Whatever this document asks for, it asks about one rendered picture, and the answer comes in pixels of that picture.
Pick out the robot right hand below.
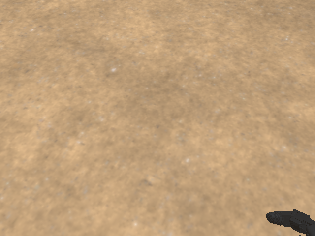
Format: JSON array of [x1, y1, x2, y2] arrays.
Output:
[[266, 209, 315, 236]]

